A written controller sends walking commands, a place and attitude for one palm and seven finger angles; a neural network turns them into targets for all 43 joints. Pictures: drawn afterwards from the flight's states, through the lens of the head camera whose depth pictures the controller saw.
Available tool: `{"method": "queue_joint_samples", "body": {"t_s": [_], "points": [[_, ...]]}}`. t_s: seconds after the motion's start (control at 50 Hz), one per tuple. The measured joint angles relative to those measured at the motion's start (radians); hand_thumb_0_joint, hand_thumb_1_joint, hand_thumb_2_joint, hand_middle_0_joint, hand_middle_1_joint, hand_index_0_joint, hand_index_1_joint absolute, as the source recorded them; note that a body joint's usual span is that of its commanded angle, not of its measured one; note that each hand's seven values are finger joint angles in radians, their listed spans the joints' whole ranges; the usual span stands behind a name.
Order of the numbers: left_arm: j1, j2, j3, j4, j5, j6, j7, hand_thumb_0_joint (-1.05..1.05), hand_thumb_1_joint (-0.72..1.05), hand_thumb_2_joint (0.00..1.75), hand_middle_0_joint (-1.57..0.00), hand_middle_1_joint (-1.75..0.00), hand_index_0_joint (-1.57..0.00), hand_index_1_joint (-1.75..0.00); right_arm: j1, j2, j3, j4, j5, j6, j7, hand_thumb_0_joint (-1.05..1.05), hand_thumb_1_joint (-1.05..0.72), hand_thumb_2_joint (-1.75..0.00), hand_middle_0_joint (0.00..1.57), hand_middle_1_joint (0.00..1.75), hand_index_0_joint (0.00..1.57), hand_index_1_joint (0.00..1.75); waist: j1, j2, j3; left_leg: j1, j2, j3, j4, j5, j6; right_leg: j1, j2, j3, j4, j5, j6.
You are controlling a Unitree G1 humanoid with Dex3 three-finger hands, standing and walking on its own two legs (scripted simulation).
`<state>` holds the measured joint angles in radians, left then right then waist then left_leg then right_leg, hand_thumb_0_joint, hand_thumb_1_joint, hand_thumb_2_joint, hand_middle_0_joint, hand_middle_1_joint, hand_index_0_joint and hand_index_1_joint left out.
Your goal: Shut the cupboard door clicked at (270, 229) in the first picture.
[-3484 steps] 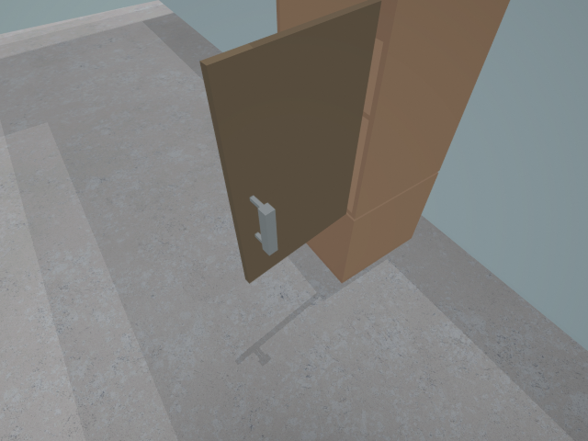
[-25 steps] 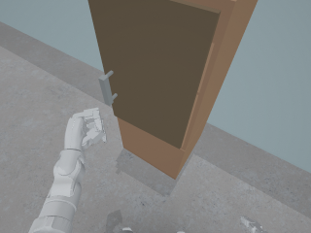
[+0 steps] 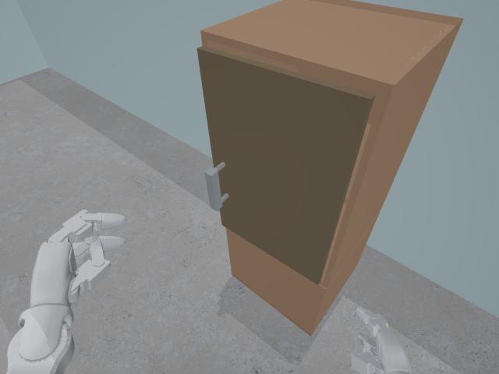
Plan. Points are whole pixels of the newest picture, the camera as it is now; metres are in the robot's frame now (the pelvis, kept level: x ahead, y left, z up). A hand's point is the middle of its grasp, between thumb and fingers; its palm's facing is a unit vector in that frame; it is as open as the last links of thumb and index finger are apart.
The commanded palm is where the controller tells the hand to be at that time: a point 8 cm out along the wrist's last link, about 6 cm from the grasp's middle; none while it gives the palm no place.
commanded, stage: draw the hand back to the body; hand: left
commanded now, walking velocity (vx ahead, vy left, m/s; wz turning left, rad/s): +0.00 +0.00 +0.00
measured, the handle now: (219, 185) +0.62 +0.16 -0.11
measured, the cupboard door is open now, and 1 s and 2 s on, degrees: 3 3 3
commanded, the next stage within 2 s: step back with the hand held close in 0.56 s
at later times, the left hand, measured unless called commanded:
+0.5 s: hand (55, 288) +0.17 +0.25 +0.15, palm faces +0.46 -0.81 -0.36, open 7.3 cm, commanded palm +0.13 +0.29 +0.18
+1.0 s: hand (54, 273) +0.19 +0.26 +0.16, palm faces +0.36 -0.79 -0.49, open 7.4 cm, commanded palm +0.12 +0.30 +0.18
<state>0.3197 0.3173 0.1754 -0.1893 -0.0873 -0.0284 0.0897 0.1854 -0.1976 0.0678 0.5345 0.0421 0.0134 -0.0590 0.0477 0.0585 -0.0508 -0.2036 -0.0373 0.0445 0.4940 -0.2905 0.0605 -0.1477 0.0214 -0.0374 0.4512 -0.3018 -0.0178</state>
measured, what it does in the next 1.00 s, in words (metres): stands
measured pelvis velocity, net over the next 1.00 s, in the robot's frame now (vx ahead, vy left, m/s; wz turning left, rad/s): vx -0.02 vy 0.00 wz -0.03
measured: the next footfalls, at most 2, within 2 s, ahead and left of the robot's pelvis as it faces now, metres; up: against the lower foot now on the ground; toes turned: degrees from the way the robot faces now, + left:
none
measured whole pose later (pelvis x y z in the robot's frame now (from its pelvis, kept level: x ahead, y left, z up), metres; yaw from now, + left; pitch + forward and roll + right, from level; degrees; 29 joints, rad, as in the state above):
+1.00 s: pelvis -0.02 +0.00 +0.00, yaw -2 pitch +1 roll -1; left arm 0.53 0.39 0.38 -0.41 -0.08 -0.15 0.11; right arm 0.19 -0.26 -0.02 0.58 0.03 0.01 -0.08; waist 0.01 0.07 -0.02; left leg -0.26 -0.03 0.07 0.48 -0.24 0.07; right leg -0.22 0.02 -0.01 0.46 -0.26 -0.01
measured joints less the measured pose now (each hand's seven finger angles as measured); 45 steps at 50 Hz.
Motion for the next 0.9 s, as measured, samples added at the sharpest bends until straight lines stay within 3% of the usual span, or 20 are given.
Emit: {"method": "queue_joint_samples", "body": {"t_s": [0.12,0.26,0.44,0.62,0.78,0.9], "points": [[0.104,0.042,0.109,-0.144,-0.001,0.005,0.015,0.02,0.90,0.90,-0.52,-0.65,-0.52,-0.65,0.026,-0.017,-0.018,0.036,-0.009,-0.038,0.010,0.02,-0.90,-0.89,0.21,0.30,0.20,0.30,0.011,0.010,0.005,0.031,0.001,-0.005,-0.028,0.010,-0.003,0.037,0.002,-0.003,-0.040,0.015,-0.001],[0.191,0.063,0.202,-0.231,-0.008,-0.032,0.019,0.01,0.90,0.90,-0.33,-0.45,-0.34,-0.45,0.032,-0.039,-0.047,0.070,-0.011,-0.057,0.015,0.02,-0.90,-0.89,0.20,0.30,0.20,0.30,0.020,0.028,0.001,0.041,-0.001,-0.006,-0.039,0.019,-0.002,0.045,0.001,-0.005,-0.046,0.021,-0.001],[0.148,0.003,0.150,-0.151,0.001,-0.017,0.024,0.01,0.90,0.90,-0.22,-0.33,-0.23,-0.33,0.028,-0.041,-0.054,0.088,-0.015,-0.076,0.000,0.02,-0.91,-0.89,0.20,0.30,0.20,0.30,0.021,0.009,0.022,0.040,0.002,-0.011,-0.043,0.038,-0.008,0.039,0.003,-0.011,-0.035,0.029,-0.009],[0.150,0.041,0.164,-0.204,0.002,-0.054,0.023,0.02,0.89,0.89,-0.21,-0.31,-0.21,-0.31,0.024,-0.028,-0.049,0.093,-0.017,-0.111,-0.002,0.02,-0.90,-0.89,0.20,0.30,0.20,0.30,0.005,0.007,0.015,0.064,0.013,-0.006,-0.044,0.036,-0.016,0.063,0.014,-0.006,-0.043,0.034,-0.017],[0.154,0.037,0.207,-0.155,0.004,-0.094,0.015,0.01,0.89,0.90,-0.21,-0.30,-0.21,-0.30,0.016,-0.039,-0.051,0.075,-0.016,-0.079,0.007,0.02,-0.90,-0.89,0.20,0.30,0.20,0.30,-0.006,0.035,0.016,0.005,0.028,-0.008,-0.020,0.037,-0.016,0.023,0.029,-0.007,-0.060,0.056,-0.019],[0.192,0.031,0.189,-0.174,0.013,-0.119,0.022,0.01,0.89,0.90,-0.20,-0.30,-0.21,-0.30,0.013,-0.062,-0.074,0.075,-0.018,-0.042,-0.005,0.02,-0.90,-0.89,0.21,0.30,0.20,0.30,-0.023,0.032,0.021,-0.036,0.018,0.010,-0.020,0.041,-0.005,-0.035,0.017,0.008,-0.035,0.055,-0.006]]}}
